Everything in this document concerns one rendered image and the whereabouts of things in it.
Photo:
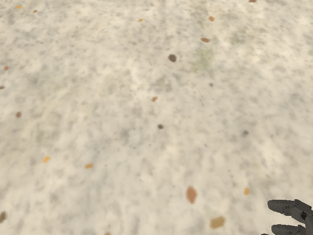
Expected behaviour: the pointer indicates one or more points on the right robot hand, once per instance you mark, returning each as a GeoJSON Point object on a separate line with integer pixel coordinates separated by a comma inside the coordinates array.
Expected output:
{"type": "Point", "coordinates": [297, 210]}

